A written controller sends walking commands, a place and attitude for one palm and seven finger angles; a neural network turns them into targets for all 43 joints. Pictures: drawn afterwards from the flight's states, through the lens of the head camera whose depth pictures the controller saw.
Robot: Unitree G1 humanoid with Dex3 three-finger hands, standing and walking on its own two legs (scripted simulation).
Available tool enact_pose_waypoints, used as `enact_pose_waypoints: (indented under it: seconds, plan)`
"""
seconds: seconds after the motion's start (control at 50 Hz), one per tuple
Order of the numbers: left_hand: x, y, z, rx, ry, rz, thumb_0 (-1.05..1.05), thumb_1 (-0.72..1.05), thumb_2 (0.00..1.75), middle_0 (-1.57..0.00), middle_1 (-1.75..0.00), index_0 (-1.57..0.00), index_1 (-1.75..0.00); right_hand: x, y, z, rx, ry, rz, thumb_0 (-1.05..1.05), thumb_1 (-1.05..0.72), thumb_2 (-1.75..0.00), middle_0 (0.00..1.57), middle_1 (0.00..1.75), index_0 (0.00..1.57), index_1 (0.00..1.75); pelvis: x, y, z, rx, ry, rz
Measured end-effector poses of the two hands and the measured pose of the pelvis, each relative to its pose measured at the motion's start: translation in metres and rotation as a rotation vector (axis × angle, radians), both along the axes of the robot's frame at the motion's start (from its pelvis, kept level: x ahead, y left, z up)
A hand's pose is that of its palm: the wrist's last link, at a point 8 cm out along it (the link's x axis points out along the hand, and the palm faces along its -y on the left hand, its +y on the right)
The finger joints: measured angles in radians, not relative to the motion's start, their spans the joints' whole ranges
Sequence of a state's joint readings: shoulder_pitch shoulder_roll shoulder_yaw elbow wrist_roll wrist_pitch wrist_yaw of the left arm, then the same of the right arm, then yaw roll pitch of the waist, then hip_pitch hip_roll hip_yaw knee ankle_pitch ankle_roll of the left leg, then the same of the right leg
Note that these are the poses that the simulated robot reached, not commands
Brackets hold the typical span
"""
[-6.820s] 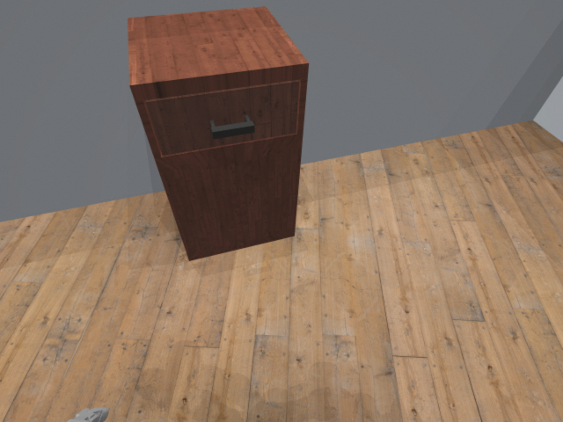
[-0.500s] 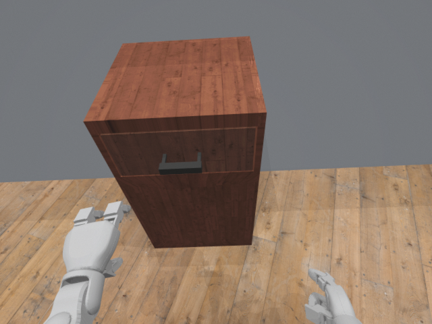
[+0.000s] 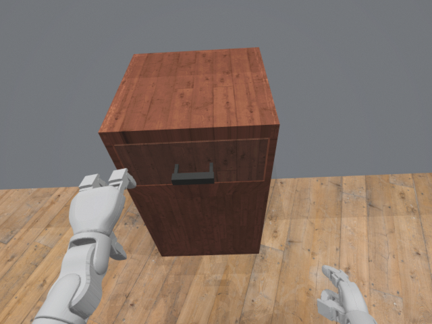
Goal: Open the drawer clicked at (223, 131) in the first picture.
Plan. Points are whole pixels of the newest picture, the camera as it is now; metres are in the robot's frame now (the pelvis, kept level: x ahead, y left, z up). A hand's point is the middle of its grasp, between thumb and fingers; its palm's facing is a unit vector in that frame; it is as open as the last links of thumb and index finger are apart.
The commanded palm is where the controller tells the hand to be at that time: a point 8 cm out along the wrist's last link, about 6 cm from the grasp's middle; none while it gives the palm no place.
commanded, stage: raise the hand with hooked fingers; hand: left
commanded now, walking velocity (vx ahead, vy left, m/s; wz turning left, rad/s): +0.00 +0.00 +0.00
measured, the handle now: (193, 172) +0.53 +0.14 -0.10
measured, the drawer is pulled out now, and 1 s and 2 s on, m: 0.00 0.00 0.00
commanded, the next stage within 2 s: move the hooked fingers above the handle in 0.62 s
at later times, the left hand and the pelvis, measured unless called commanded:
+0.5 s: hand (104, 203) +0.30 +0.25 +0.07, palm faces +0.02 -0.11 -0.99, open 13.9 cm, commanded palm +0.28 +0.26 +0.14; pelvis +0.00 +0.01 +0.01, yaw +1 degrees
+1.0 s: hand (127, 197) +0.33 +0.22 +0.05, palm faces -0.01 -0.09 -1.00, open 13.9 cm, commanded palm +0.31 +0.23 +0.11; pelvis +0.00 -0.01 +0.00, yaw +1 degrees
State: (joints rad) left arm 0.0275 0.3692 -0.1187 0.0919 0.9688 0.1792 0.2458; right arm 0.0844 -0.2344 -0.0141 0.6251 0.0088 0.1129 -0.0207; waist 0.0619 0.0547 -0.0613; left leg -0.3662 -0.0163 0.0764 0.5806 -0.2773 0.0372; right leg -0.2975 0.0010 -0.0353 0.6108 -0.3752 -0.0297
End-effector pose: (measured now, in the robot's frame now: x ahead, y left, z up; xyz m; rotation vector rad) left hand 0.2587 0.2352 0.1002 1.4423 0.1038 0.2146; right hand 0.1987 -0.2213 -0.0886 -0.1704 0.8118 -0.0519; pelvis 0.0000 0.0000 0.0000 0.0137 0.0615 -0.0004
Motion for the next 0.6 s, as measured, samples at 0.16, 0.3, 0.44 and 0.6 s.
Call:
enact_pose_waypoints:
  seconds: [0.16,0.3,0.44,0.6]
  plan:
    - [0.014,0.015,0.019,0.011,0.018,-0.002,0.0,-0.47,0.31,-0.31,-1.19,-0.31,-1.19,0.007,0.027,0.004,0.021,0.009,0.055,0.01,-0.91,-0.9,0.21,0.3,0.2,0.3,0.0,0.007,0.004,-0.007,-0.021,0.014]
    - [0.027,0.024,0.035,0.025,0.02,-0.027,-0.01,-0.49,0.31,-0.32,-1.2,-0.32,-1.2,-0.008,0.029,-0.004,0.017,0.067,0.05,0.01,-0.91,-0.9,0.21,0.3,0.21,0.3,-0.001,0.012,0.006,-0.011,-0.024,0.018]
    - [0.025,0.022,0.027,0.007,0.056,-0.063,-0.01,-0.49,0.3,-0.31,-1.2,-0.31,-1.2,-0.03,0.016,-0.011,0.004,0.126,0.019,0.01,-0.91,-0.9,0.21,0.3,0.21,0.3,-0.001,0.015,0.007,-0.011,-0.015,0.011]
    - [0.018,0.019,0.025,0.018,0.016,-0.077,-0.01,-0.49,0.3,-0.32,-1.2,-0.32,-1.21,-0.043,0.003,-0.016,-0.014,0.16,-0.005,0.01,-0.91,-0.9,0.2,0.3,0.2,0.3,-0.004,0.012,0.007,-0.01,-0.011,0.012]
